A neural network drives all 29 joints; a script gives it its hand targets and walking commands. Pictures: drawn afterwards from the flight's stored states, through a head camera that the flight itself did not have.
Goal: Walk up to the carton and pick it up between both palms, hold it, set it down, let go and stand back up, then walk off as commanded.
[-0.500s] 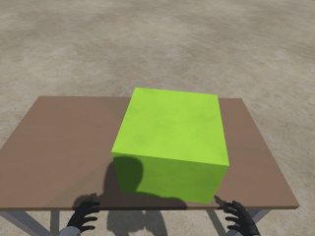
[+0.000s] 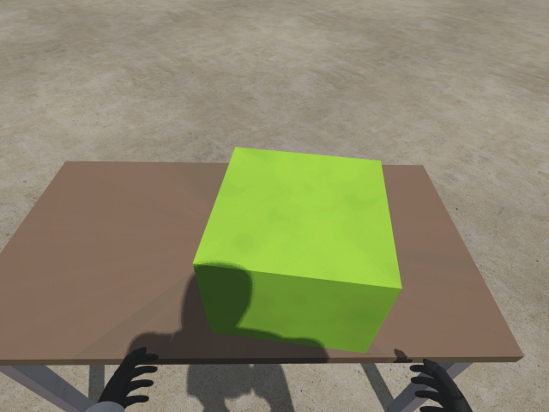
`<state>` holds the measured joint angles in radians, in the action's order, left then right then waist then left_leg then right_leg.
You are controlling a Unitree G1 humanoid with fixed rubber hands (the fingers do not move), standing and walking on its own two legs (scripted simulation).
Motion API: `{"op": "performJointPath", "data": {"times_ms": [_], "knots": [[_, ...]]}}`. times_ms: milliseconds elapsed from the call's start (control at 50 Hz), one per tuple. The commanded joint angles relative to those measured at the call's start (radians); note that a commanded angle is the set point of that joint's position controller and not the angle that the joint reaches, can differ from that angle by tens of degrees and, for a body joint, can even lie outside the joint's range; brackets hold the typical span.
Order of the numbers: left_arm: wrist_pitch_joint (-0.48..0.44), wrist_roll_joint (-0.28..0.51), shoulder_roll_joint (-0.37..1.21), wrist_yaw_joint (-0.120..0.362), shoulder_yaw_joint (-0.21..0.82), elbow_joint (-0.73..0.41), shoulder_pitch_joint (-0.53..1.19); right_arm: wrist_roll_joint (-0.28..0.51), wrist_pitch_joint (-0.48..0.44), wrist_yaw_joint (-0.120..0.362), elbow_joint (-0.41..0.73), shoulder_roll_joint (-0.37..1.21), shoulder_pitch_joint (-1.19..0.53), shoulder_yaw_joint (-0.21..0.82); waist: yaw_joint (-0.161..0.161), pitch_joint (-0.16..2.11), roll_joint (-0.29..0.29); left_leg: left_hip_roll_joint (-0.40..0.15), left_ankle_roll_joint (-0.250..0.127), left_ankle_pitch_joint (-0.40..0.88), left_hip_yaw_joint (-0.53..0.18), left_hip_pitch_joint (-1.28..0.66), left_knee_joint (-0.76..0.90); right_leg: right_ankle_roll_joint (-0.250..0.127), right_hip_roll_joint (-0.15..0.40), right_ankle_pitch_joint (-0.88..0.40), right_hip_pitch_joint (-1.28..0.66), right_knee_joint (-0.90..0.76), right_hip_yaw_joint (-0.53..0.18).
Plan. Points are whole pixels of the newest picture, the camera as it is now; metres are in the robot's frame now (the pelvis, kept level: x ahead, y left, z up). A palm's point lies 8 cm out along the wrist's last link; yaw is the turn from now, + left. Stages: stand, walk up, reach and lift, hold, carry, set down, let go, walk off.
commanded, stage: stand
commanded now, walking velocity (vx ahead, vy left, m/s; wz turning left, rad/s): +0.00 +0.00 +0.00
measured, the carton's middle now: (297, 245) +0.43 -0.03 -0.03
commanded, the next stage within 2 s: none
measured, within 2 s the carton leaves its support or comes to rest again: neither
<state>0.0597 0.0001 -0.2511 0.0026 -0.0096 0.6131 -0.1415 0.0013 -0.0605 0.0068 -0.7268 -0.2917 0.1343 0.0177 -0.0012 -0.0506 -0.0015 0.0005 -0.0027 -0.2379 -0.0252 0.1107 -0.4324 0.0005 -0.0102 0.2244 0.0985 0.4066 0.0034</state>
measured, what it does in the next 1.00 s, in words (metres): stands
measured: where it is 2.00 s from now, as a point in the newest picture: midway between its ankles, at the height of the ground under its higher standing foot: outside the picture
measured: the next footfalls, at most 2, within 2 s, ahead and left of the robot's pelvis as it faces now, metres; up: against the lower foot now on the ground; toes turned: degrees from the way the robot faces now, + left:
none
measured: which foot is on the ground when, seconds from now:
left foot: down 0.00-1.00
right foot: down 0.00-1.00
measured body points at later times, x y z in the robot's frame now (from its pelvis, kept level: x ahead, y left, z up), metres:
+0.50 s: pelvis +0.01 +0.00 +0.00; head +0.02 +0.00 +0.45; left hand +0.16 +0.27 -0.11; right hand +0.17 -0.29 -0.09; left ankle +0.00 +0.12 -0.74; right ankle +0.00 -0.12 -0.74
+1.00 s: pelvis +0.01 +0.00 +0.00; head +0.02 +0.00 +0.45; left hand +0.13 +0.27 -0.12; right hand +0.15 -0.29 -0.10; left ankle +0.00 +0.12 -0.74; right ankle +0.00 -0.12 -0.74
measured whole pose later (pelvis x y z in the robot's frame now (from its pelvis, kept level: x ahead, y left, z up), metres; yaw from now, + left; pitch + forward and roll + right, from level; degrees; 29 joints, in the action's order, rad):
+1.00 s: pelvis +0.01 +0.00 +0.00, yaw +0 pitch -3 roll +0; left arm -0.01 0.00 -0.28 0.01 -0.03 0.90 -0.14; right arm 0.00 -0.03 -0.01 -0.86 -0.36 0.13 0.02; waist 0.00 -0.05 0.00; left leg 0.00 0.00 -0.25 -0.03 0.13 -0.43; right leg 0.00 -0.01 0.24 0.12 0.41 0.00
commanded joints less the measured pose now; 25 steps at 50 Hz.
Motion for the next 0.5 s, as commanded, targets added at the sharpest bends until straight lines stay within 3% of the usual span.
{"op": "performJointPath", "data": {"times_ms": [0, 180, 480], "knots": [[-0.068, -0.045, -0.239, 0.004, -0.094, -0.010, 0.034, -0.037, 0.005, -0.002, 0.069, -0.200, -0.016, -0.079, 0.021, 0.025, -0.001, -0.073, -0.040, -0.002, -0.090, 0.153, 0.085, -0.035, 0.103, -0.023, -0.011, -0.070, -0.105], [-0.079, -0.034, -0.275, 0.009, -0.099, 0.079, 0.036, -0.031, 0.022, -0.011, 0.036, -0.252, -0.018, -0.067, 0.020, 0.081, 0.022, -0.096, -0.041, 0.191, -0.101, 0.077, 0.059, -0.033, 0.104, -0.182, -0.037, -0.042, -0.099], [-0.082, -0.028, -0.275, 0.011, -0.087, 0.173, 0.050, -0.024, 0.025, -0.023, -0.014, -0.266, -0.032, -0.065, 0.020, 0.088, 0.033, -0.102, -0.036, 0.231, -0.098, 0.039, 0.070, -0.039, 0.111, -0.215, -0.041, -0.055, -0.097]]}}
